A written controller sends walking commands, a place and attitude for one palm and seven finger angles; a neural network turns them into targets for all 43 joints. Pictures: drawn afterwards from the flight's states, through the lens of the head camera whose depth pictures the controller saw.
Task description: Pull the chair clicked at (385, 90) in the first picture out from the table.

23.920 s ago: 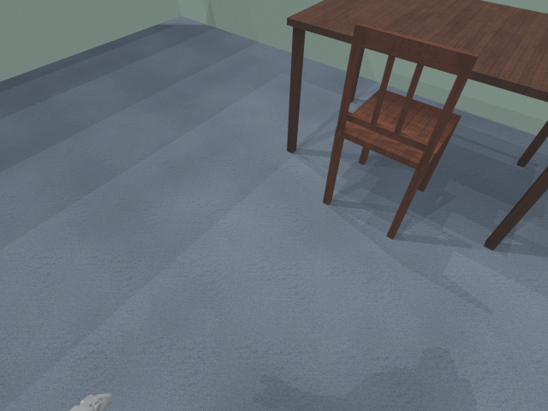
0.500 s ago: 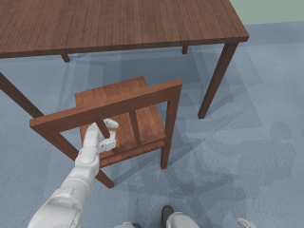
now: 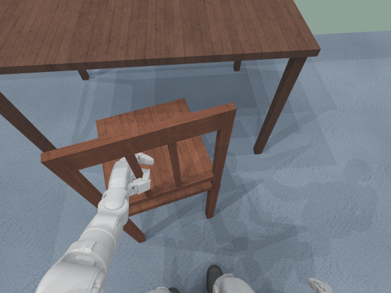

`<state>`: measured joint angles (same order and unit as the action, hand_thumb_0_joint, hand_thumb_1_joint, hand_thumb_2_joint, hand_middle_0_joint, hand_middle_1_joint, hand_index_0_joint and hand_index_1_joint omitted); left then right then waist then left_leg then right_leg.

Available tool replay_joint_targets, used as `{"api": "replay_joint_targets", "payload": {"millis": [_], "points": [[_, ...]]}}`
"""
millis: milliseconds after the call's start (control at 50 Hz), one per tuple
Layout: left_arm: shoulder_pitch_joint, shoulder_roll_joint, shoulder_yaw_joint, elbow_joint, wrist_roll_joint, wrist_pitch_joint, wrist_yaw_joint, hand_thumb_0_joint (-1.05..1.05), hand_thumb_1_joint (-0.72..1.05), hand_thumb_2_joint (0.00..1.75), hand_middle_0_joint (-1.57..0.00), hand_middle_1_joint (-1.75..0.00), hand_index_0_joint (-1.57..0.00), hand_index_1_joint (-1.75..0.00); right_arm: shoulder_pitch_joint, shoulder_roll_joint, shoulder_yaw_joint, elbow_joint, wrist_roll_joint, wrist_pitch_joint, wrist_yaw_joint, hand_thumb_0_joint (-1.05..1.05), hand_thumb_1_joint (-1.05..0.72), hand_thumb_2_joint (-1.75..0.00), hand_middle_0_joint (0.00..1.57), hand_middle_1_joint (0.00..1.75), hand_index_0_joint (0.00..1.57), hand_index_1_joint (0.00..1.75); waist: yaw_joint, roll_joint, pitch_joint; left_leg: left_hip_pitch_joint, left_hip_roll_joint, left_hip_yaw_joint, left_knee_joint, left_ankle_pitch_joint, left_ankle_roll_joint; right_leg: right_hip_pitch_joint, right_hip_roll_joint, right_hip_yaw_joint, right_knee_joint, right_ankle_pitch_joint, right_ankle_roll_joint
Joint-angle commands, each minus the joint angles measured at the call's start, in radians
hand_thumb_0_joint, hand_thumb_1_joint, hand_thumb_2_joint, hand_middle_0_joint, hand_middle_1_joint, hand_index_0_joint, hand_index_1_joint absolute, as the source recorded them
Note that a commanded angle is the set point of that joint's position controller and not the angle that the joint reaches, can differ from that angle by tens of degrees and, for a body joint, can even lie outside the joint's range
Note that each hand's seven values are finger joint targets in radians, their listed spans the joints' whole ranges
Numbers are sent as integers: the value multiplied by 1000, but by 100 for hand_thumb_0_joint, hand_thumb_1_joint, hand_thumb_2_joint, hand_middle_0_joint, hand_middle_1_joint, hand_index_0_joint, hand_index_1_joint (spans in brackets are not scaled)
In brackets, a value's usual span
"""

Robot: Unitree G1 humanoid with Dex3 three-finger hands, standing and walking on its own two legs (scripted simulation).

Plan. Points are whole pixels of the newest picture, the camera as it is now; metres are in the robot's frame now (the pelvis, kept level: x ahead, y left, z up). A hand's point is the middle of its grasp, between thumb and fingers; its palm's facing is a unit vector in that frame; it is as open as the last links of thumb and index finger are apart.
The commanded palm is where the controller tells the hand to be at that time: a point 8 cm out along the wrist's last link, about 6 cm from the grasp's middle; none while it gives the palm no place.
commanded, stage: step backward, pulling the chair out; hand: left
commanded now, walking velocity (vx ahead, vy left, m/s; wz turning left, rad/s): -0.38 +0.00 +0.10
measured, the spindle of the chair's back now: (140, 176) +0.39 +0.14 -0.10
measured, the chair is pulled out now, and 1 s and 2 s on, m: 0.17 0.18 0.18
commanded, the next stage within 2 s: stop walking, hand still on the chair in 0.66 s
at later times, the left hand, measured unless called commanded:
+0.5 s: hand (146, 181) +0.37 +0.11 -0.06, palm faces -0.02 -0.98 -0.20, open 5.2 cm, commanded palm +0.35 +0.16 -0.06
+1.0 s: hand (145, 181) +0.36 +0.11 -0.06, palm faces -0.04 -0.98 -0.18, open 5.1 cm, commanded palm +0.35 +0.17 -0.04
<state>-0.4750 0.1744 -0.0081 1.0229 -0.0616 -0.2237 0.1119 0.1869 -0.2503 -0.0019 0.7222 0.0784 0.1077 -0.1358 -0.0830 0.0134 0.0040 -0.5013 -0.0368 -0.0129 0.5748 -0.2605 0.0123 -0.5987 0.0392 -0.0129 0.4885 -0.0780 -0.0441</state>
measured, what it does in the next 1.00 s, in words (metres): stands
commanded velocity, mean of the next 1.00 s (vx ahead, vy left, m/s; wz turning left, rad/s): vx -0.28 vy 0.00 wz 0.08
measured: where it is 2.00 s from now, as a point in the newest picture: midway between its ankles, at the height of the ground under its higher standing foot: outside the picture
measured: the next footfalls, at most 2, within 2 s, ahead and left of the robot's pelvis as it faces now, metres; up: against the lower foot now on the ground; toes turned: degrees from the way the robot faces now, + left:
none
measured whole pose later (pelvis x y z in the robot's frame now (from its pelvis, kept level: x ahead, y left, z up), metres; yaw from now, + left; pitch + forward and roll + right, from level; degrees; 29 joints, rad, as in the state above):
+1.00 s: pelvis +0.02 +0.00 +0.01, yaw -1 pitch +8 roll +0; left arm -0.39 0.16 -0.02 0.92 -0.07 -0.14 0.12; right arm 0.23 -0.24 0.01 0.65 0.08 0.14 -0.15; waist -0.08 0.01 0.03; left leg -0.39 -0.03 -0.01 0.51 -0.26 0.02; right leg -0.49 0.05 -0.01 0.42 -0.08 -0.04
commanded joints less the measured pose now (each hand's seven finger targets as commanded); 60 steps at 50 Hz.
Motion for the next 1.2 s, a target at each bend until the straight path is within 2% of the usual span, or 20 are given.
{"api": "replay_joint_targets", "payload": {"millis": [0,60,80,100,180,260,280,440,460,540,580,680,740,760,820,880,980,1080,1120,1180], "points": [[-320,169,13,-195,21,-45,3,0,90,90,-50,-145,-50,-145,38,-133,-41,-85,-7,-28,-10,0,-90,-90,20,30,20,30,9,30,-430,112,92,-71,-64,165,8,295,-82,82,-35,17,59],[-322,188,28,-189,23,-44,5,0,90,90,-50,-145,-50,-145,43,-138,-42,-85,-7,-29,-11,0,-90,-90,20,30,20,30,4,6,-428,104,80,-65,-57,132,5,299,-92,88,-51,6,57],[-316,179,21,-182,23,-44,4,0,90,90,-50,-145,-50,-145,43,-135,-40,-83,-6,-28,-9,0,-90,-90,20,30,20,30,6,23,-421,103,81,-64,-60,127,4,293,-94,87,-50,-1,55],[-315,177,21,-184,21,-43,4,0,90,90,-50,-145,-50,-145,43,-133,-39,-85,-7,-28,-9,0,-90,-90,20,30,20,30,7,1,-417,104,82,-66,-61,123,6,287,-93,86,-50,-13,58],[-316,171,18,-180,25,-47,4,0,90,90,-50,-145,-50,-145,46,-134,-38,-79,-10,-33,-10,0,-90,-90,20,30,20,30,7,39,-433,115,90,-74,-67,166,5,287,-83,75,-32,17,55],[-328,180,27,-177,24,-47,4,0,90,90,-50,-145,-50,-145,48,-135,-41,-76,-11,-34,-11,0,-90,-90,20,30,20,30,3,4,-434,116,92,-74,-58,184,7,281,-80,77,-27,39,58],[-326,174,24,-181,25,-48,4,0,90,90,-50,-145,-50,-145,50,-132,-41,-74,-10,-34,-9,0,-90,-90,20,30,20,30,4,20,-439,116,90,-69,-51,179,5,284,-85,81,-27,46,58],[-319,175,23,-177,22,-47,5,0,90,90,-50,-145,-50,-145,49,-129,-38,-82,-5,-33,-4,0,-90,-90,20,30,20,30,5,-13,-432,92,68,-53,-42,101,3,299,-106,99,-57,-5,58],[-320,195,36,-175,25,-46,7,0,90,90,-50,-145,-50,-145,51,-138,-42,-80,-7,-32,-6,0,-90,-90,20,30,20,30,2,13,-431,94,68,-55,-44,102,3,299,-105,98,-60,-4,60],[-313,177,23,-182,23,-44,7,0,90,90,-50,-145,-50,-145,49,-130,-38,-86,-3,-31,-3,0,-90,-90,20,30,20,30,3,-13,-435,102,62,-45,-45,88,4,307,-111,99,-74,-13,65],[-314,189,30,-182,26,-42,9,0,90,90,-50,-145,-50,-145,51,-136,-39,-83,-6,-31,-4,0,-90,-90,20,30,20,30,4,14,-437,106,67,-51,-55,112,4,312,-104,92,-64,4,70],[-310,192,30,-194,23,-35,10,0,90,90,-50,-145,-50,-145,46,-137,-40,-91,-2,-24,-4,0,-90,-90,20,30,20,30,5,6,-438,100,62,-47,-53,112,4,330,-109,99,-71,21,74],[-312,190,26,-200,23,-30,10,0,90,90,-50,-145,-50,-145,50,-134,-38,-96,1,-18,0,0,-90,-90,20,30,20,30,3,-19,-436,97,43,-28,-44,63,0,344,-129,112,-102,-2,77],[-361,234,42,-381,20,-42,9,0,90,90,-50,-145,-50,-145,37,-128,-39,-148,-1,-11,-4,0,-90,-90,20,30,20,30,15,13,-462,121,51,-34,-67,59,4,405,-128,112,-106,-13,81],[-290,183,12,-355,11,-4,6,0,90,90,-50,-145,-50,-145,23,-115,-26,-180,3,-1,-13,0,-90,-90,20,30,20,30,29,13,-465,142,64,-32,-97,-2,12,430,-121,104,-122,-110,76],[-249,176,15,-331,11,22,7,0,90,90,-50,-145,-50,-145,30,-125,-26,-186,-4,0,-19,0,-90,-90,20,30,20,30,35,17,-428,176,75,-44,-135,-23,16,416,-99,81,-135,-171,69],[-223,150,4,-333,14,45,3,0,90,90,-50,-145,-50,-145,29,-126,-22,-193,-15,-5,-24,0,-90,-90,20,30,20,30,42,66,-378,208,97,-66,-173,67,17,414,-75,51,-102,-100,48],[-175,112,-17,-342,13,69,-5,0,90,90,-50,-145,-50,-145,37,-118,-19,-188,-27,-14,-24,0,-90,-90,20,30,20,30,45,46,-359,267,102,-66,-158,242,6,425,-78,47,-79,59,35],[-148,88,-30,-343,13,78,-11,0,90,90,-50,-145,-50,-145,42,-115,-19,-184,-28,-16,-20,0,-90,-90,20,30,20,30,44,6,-361,287,102,-66,-143,306,2,440,-80,49,-70,134,32],[-104,73,-38,-353,13,87,-16,0,90,90,-50,-145,-50,-145,38,-113,-21,-180,-35,-22,-18,0,-90,-90,20,30,20,30,45,15,-339,316,101,-59,-142,373,-2,460,-86,47,-66,206,26]]}}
